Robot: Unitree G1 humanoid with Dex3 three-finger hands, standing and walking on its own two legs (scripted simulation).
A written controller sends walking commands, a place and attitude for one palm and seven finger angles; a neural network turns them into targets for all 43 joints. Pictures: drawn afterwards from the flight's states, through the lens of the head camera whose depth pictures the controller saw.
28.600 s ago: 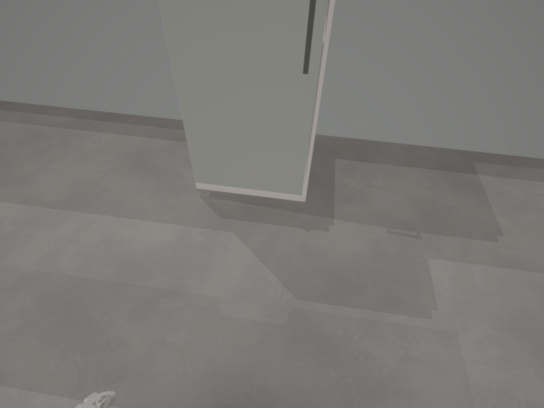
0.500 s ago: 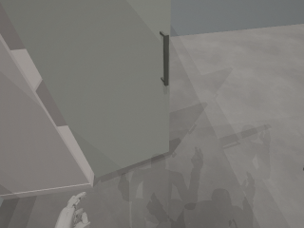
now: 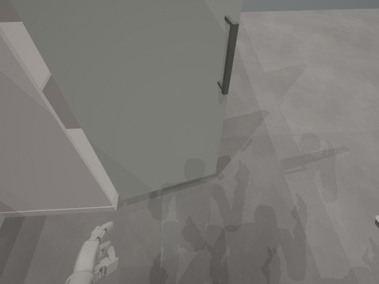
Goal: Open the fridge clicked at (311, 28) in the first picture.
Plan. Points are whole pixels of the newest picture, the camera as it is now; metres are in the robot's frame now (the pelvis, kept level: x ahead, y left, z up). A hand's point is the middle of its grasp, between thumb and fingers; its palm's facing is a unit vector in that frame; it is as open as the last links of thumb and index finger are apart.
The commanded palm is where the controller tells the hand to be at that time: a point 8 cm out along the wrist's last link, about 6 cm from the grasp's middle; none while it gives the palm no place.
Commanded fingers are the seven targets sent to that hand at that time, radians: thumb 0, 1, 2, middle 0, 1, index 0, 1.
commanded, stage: stop stepping back and stand still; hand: right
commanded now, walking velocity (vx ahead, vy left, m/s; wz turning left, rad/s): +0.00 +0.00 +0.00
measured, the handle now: (226, 58) +0.72 -0.05 +0.08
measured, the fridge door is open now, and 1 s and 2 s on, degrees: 75 75 75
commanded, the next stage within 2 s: let the arm hang, fingers relaxed in 0.04 s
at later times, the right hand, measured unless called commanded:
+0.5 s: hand out of the picture +0.00 -0.19 -0.18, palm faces +0.04 +0.99 -0.16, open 7.1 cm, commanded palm none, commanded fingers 0.00 -0.90 -0.90 0.20 0.30 0.20 0.30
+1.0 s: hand out of the picture -0.01 -0.20 -0.17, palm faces +0.04 +0.98 -0.19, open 7.4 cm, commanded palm none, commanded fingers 0.00 -0.90 -0.90 0.20 0.30 0.20 0.30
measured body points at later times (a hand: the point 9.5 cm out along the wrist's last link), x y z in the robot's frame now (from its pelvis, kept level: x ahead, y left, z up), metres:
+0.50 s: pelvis -0.04 -0.01 -0.01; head -0.02 -0.04 +0.44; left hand +0.02 +0.23 -0.14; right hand +0.00 -0.24 -0.16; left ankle +0.01 +0.12 -0.73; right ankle -0.02 -0.13 -0.73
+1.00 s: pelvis -0.02 -0.03 +0.01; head -0.01 -0.02 +0.46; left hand -0.03 +0.18 -0.16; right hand -0.02 -0.25 -0.15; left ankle +0.01 +0.12 -0.73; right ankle -0.02 -0.13 -0.73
